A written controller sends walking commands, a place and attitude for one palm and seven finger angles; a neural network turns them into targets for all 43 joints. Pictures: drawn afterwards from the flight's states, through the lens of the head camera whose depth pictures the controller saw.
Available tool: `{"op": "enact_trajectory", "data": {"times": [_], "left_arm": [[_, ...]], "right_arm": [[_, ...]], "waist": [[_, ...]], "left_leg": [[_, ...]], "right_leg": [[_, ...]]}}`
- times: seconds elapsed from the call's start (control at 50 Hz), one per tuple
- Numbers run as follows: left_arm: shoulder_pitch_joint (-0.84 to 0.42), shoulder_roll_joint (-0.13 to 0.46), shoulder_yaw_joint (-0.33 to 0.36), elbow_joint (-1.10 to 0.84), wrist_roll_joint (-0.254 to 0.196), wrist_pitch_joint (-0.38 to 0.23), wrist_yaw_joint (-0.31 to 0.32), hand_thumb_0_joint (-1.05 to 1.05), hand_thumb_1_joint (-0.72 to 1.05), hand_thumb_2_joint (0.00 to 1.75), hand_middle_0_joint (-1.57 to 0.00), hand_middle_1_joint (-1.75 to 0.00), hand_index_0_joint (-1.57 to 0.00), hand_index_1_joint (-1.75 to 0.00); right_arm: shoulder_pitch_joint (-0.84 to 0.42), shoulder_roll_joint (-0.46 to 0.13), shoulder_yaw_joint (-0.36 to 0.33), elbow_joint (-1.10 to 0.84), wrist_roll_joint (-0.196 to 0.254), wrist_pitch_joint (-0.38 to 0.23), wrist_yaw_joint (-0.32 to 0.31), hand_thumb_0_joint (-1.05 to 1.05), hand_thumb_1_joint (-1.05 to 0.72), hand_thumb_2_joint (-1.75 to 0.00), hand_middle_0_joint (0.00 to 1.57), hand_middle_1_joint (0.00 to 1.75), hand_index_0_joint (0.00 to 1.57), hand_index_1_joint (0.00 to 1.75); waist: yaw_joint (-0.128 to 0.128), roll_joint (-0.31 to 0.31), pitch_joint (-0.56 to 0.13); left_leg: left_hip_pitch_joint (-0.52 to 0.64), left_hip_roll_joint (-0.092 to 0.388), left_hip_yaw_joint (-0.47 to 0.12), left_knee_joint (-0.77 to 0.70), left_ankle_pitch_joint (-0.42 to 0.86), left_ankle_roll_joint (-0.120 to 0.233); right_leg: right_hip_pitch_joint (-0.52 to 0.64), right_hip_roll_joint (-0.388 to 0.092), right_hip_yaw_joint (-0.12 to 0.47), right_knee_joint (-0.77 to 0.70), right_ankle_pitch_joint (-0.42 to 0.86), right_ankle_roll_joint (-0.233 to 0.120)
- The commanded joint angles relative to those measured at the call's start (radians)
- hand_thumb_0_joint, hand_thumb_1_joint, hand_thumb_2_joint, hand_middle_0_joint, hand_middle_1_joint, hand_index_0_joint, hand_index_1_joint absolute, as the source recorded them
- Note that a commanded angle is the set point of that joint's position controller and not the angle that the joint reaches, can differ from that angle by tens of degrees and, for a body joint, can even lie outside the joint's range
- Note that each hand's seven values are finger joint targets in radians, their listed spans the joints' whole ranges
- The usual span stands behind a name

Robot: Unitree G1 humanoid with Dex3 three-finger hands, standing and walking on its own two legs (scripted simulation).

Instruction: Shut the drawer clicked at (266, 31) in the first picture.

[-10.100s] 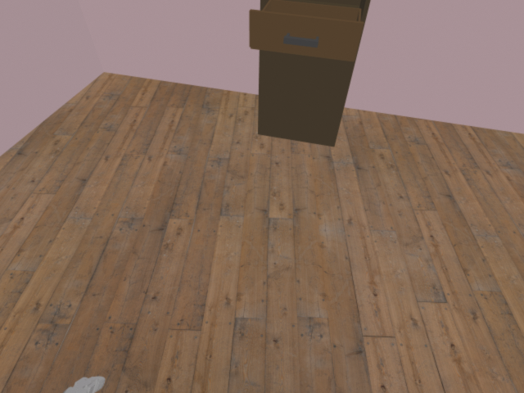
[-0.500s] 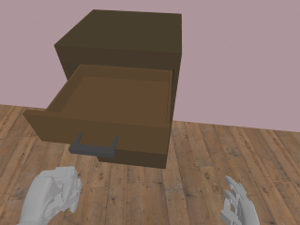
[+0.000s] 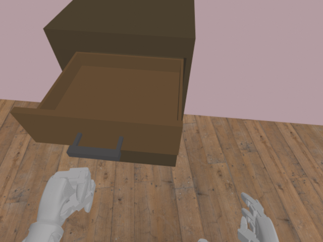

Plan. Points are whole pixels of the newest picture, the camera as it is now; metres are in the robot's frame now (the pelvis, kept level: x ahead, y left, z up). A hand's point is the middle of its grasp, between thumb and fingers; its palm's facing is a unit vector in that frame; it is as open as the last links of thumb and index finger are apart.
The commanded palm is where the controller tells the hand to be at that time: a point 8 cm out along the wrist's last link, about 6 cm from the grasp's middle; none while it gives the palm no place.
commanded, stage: bring the fist close to the handle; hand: left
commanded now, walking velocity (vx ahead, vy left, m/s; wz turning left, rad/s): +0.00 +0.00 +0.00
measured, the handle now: (97, 145) +0.35 +0.20 +0.02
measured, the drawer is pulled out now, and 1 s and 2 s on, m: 0.30 0.30 0.21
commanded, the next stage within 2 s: push the drawer shut in 0.94 s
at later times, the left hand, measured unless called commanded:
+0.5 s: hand (108, 186) +0.24 +0.14 +0.02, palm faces -0.06 -1.00 -0.05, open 3.3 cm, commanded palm +0.23 +0.21 +0.02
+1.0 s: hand (108, 182) +0.25 +0.15 +0.02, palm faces -0.05 -1.00 -0.05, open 3.3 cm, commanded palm +0.23 +0.21 +0.02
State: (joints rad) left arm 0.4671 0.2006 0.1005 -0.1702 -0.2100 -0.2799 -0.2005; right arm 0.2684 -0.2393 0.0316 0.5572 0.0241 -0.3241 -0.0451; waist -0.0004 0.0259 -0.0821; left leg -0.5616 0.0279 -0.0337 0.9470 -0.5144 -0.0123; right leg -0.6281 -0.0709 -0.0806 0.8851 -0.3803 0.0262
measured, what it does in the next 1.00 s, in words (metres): stands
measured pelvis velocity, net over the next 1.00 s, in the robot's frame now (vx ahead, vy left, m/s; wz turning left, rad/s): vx -0.01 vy -0.01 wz -0.01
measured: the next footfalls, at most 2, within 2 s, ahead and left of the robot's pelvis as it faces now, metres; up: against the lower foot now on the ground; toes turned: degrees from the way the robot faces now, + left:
none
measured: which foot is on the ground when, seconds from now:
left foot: down 0.00-1.00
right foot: down 0.00-1.00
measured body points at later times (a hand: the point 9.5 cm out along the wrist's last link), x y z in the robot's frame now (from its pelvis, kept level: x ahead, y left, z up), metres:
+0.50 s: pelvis +0.00 +0.00 -0.03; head +0.06 +0.00 +0.42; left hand +0.24 +0.20 +0.03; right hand +0.17 -0.24 -0.10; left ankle -0.02 +0.12 -0.69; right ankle +0.04 -0.14 -0.69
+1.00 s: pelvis -0.01 -0.01 -0.03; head +0.06 -0.01 +0.41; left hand +0.25 +0.20 +0.02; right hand +0.16 -0.25 -0.11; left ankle -0.02 +0.12 -0.69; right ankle +0.04 -0.14 -0.69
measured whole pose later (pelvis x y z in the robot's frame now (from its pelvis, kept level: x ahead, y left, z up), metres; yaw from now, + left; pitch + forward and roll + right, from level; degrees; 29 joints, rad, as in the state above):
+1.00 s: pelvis -0.01 -0.01 -0.03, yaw +0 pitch +15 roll -1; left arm 0.25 0.21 0.10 0.04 -0.20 -0.37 -0.18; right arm 0.25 -0.25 0.01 0.51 0.02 -0.19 -0.03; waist -0.03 0.03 -0.13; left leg -0.82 0.03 -0.04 1.12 -0.57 -0.03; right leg -0.89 -0.07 -0.07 1.07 -0.44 0.01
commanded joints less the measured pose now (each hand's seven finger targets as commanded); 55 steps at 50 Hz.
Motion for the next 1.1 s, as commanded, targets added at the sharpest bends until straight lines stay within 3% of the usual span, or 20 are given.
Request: {"op": "enact_trajectory", "data": {"times": [0.0, 0.06, 0.08, 0.12, 0.18, 0.34, 0.38, 0.42, 0.52, 0.54, 0.56, 0.58, 0.6, 0.68, 0.72, 0.82, 0.88, 0.96, 1.02, 1.08], "left_arm": [[-0.08, 0.084, 0.058, -0.177, -0.007, -0.071, 0.011, 0.0, 0.9, 0.9, -1.4, -1.6, -1.4, -1.6], [-0.086, 0.078, 0.052, -0.165, -0.006, -0.079, 0.015, 0.0, 0.9, 0.9, -1.4, -1.6, -1.4, -1.6], [-0.076, 0.096, 0.077, -0.15, -0.002, -0.081, 0.023, 0.0, 0.9, 0.9, -1.4, -1.6, -1.4, -1.6], [-0.054, 0.062, 0.045, -0.155, 0.0, -0.091, 0.024, 0.0, 0.9, 0.9, -1.4, -1.6, -1.4, -1.6], [-0.1, 0.081, 0.056, -0.127, 0.008, -0.106, 0.038, 0.0, 0.9, 0.9, -1.4, -1.6, -1.4, -1.6], [-0.197, 0.055, 0.003, -0.106, 0.021, -0.16, 0.038, 0.0, 0.9, 0.9, -1.4, -1.6, -1.4, -1.6], [-0.235, 0.076, 0.02, -0.071, 0.03, -0.162, 0.044, 0.0, 0.9, 0.9, -1.4, -1.6, -1.4, -1.6], [-0.248, 0.056, 0.005, -0.068, 0.029, -0.164, 0.043, 0.0, 0.9, 0.9, -1.4, -1.6, -1.4, -1.6], [-0.281, 0.076, 0.037, -0.018, 0.028, -0.157, 0.049, 0.0, 0.9, 0.9, -1.4, -1.6, -1.4, -1.6], [-0.268, 0.094, 0.057, -0.021, 0.024, -0.156, 0.049, 0.0, 0.9, 0.9, -1.4, -1.6, -1.4, -1.6], [-0.283, 0.084, 0.041, -0.04, 0.019, -0.155, 0.047, 0.0, 0.9, 0.9, -1.4, -1.6, -1.4, -1.6], [-0.265, 0.115, 0.073, -0.047, 0.019, -0.154, 0.05, 0.0, 0.9, 0.9, -1.4, -1.6, -1.4, -1.6], [-0.251, 0.096, 0.056, -0.059, 0.016, -0.153, 0.048, 0.0, 0.9, 0.9, -1.4, -1.6, -1.4, -1.6], [-0.259, 0.089, 0.044, -0.024, 0.012, -0.142, 0.046, 0.0, 0.9, 0.9, -1.4, -1.6, -1.4, -1.6], [-0.271, 0.104, 0.068, 0.006, 0.007, -0.142, 0.042, 0.0, 0.9, 0.9, -1.4, -1.6, -1.4, -1.6], [-0.318, 0.107, 0.058, -0.007, 0.0, -0.159, 0.026, 0.0, 0.9, 0.9, -1.4, -1.6, -1.4, -1.6], [-0.331, 0.12, 0.069, -0.001, -0.005, -0.16, 0.019, 0.0, 0.9, 0.9, -1.4, -1.6, -1.4, -1.6], [-0.268, 0.108, 0.065, -0.019, -0.009, -0.159, 0.018, 0.0, 0.9, 0.9, -1.4, -1.6, -1.4, -1.6], [-0.23, 0.1, 0.062, 0.002, -0.002, -0.149, 0.026, 0.0, 0.9, 0.9, -1.4, -1.6, -1.4, -1.6], [-0.368, 0.121, 0.066, -0.004, 0.006, -0.159, 0.04, 0.0, 0.9, 0.9, -1.4, -1.6, -1.4, -1.6]], "right_arm": [[-0.062, -0.117, -0.056, -0.165, 0.0, -0.044, -0.011, 0.0, -0.9, -0.9, 0.2, 0.3, 0.2, 0.3], [-0.059, -0.117, -0.059, -0.171, -0.004, -0.033, -0.006, 0.0, -0.9, -0.9, 0.2, 0.3, 0.2, 0.3], [-0.061, -0.116, -0.063, -0.167, -0.005, -0.026, -0.005, 0.0, -0.9, -0.9, 0.2, 0.3, 0.2, 0.3], [-0.059, -0.111, -0.064, -0.18, -0.006, -0.018, 0.002, 0.0, -0.9, -0.9, 0.2, 0.3, 0.2, 0.3], [-0.058, -0.118, -0.065, -0.175, -0.009, 0.0, 0.004, 0.0, -0.9, -0.9, 0.2, 0.3, 0.2, 0.3], [-0.044, -0.124, -0.069, -0.186, -0.014, 0.017, 0.01, 0.0, -0.9, -0.9, 0.2, 0.3, 0.2, 0.3], [-0.046, -0.13, -0.07, -0.18, -0.013, 0.026, 0.007, 0.0, -0.9, -0.9, 0.2, 0.3, 0.2, 0.3], [-0.043, -0.127, -0.072, -0.188, -0.015, 0.032, 0.01, 0.0, -0.9, -0.9, 0.2, 0.3, 0.2, 0.3], [-0.044, -0.125, -0.074, -0.189, -0.014, 0.058, 0.012, 0.0, -0.9, -0.9, 0.2, 0.3, 0.2, 0.3], [-0.044, -0.126, -0.075, -0.195, -0.012, 0.063, 0.013, 0.0, -0.9, -0.9, 0.2, 0.3, 0.2, 0.3], [-0.048, -0.124, -0.073, -0.201, -0.011, 0.066, 0.014, 0.0, -0.9, -0.9, 0.2, 0.3, 0.2, 0.3], [-0.047, -0.125, -0.075, -0.202, -0.01, 0.071, 0.012, 0.0, -0.9, -0.9, 0.2, 0.3, 0.2, 0.3], [-0.046, -0.12, -0.072, -0.207, -0.009, 0.074, 0.014, 0.0, -0.9, -0.9, 0.2, 0.3, 0.2, 0.3], [-0.047, -0.122, -0.07, -0.205, -0.006, 0.087, 0.012, 0.0, -0.9, -0.9, 0.2, 0.3, 0.2, 0.3], [-0.048, -0.126, -0.07, -0.203, -0.006, 0.092, 0.009, 0.0, -0.9, -0.9, 0.2, 0.3, 0.2, 0.3], [-0.047, -0.128, -0.071, -0.2, -0.002, 0.083, 0.001, 0.0, -0.9, -0.9, 0.2, 0.3, 0.2, 0.3], [-0.047, -0.132, -0.071, -0.194, -0.004, 0.08, -0.001, 0.0, -0.9, -0.9, 0.2, 0.3, 0.2, 0.3], [-0.043, -0.128, -0.073, -0.202, -0.001, 0.08, 0.005, 0.0, -0.9, -0.9, 0.2, 0.3, 0.2, 0.3], [-0.044, -0.126, -0.074, -0.208, -0.003, 0.089, 0.009, 0.0, -0.9, -0.9, 0.2, 0.3, 0.2, 0.3], [-0.048, -0.133, -0.071, -0.195, -0.007, 0.092, 0.003, 0.0, -0.9, -0.9, 0.2, 0.3, 0.2, 0.3]], "waist": [[-0.003, -0.009, -0.146], [-0.001, 0.005, -0.17], [0.002, -0.016, -0.176], [0.005, 0.002, -0.184], [-0.011, -0.017, -0.158], [-0.029, 0.019, -0.228], [-0.032, -0.008, -0.227], [-0.028, -0.001, -0.267], [-0.022, -0.017, -0.303], [-0.011, -0.009, -0.31], [-0.017, -0.012, -0.32], [-0.007, -0.001, -0.331], [-0.006, 0.002, -0.349], [-0.029, -0.039, -0.274], [-0.028, -0.052, -0.252], [-0.034, -0.004, -0.279], [-0.036, -0.019, -0.29], [-0.021, -0.003, -0.309], [-0.02, -0.015, -0.277], [-0.047, -0.034, -0.243]], "left_leg": [[-0.05, -0.039, 0.013, -0.167, 0.264, 0.015], [-0.061, -0.04, 0.016, -0.152, 0.292, 0.012], [-0.067, -0.038, 0.018, -0.145, 0.306, 0.013], [-0.071, -0.038, 0.022, -0.138, 0.329, 0.01], [-0.109, -0.036, 0.019, -0.119, 0.295, 0.012], [-0.149, -0.036, 0.016, -0.048, 0.277, 0.009], [-0.178, -0.035, 0.013, -0.034, 0.256, 0.012], [-0.176, -0.037, 0.014, -0.022, 0.264, 0.012], [-0.217, -0.041, 0.024, 0.008, 0.268, 0.015], [-0.217, -0.04, 0.026, 0.002, 0.269, 0.013], [-0.213, -0.042, 0.028, 0.001, 0.268, 0.016], [-0.207, -0.04, 0.027, 0.0, 0.285, 0.016], [-0.198, -0.042, 0.03, -0.004, 0.297, 0.017], [-0.236, -0.041, 0.03, -0.003, 0.241, 0.02], [-0.259, -0.042, 0.031, -0.004, 0.196, 0.019], [-0.232, -0.044, 0.031, -0.001, 0.187, 0.021], [-0.232, -0.042, 0.027, 0.001, 0.204, 0.022], [-0.206, -0.042, 0.028, -0.013, 0.248, 0.018], [-0.22, -0.042, 0.031, -0.015, 0.247, 0.016], [-0.248, -0.04, 0.022, -0.001, 0.192, 0.021]], "right_leg": [[0.146, 0.054, -0.006, -0.092, 0.116, -0.038], [0.145, 0.051, -0.006, -0.071, 0.152, -0.04], [0.148, 0.052, -0.006, -0.067, 0.167, -0.04], [0.141, 0.05, -0.009, -0.051, 0.191, -0.041], [0.099, 0.052, -0.008, -0.039, 0.155, -0.041], [0.015, 0.047, 0.0, 0.029, 0.134, -0.044], [-0.007, 0.049, 0.002, 0.042, 0.113, -0.045], [-0.009, 0.046, 0.003, 0.054, 0.121, -0.045], [0.003, 0.044, 0.018, 0.071, 0.146, -0.045], [0.015, 0.044, 0.018, 0.07, 0.145, -0.046], [0.027, 0.043, 0.023, 0.065, 0.153, -0.044], [0.04, 0.045, 0.024, 0.067, 0.165, -0.048], [0.054, 0.043, 0.023, 0.067, 0.181, -0.047], [0.027, 0.046, 0.026, 0.044, 0.133, -0.041], [0.016, 0.044, 0.034, 0.033, 0.076, -0.038], [0.003, 0.042, 0.036, 0.03, 0.057, -0.04], [0.01, 0.044, 0.035, 0.035, 0.075, -0.04], [0.034, 0.042, 0.024, 0.044, 0.13, -0.042], [0.029, 0.042, 0.022, 0.042, 0.134, -0.041], [-0.021, 0.045, 0.027, 0.04, 0.065, -0.039]]}}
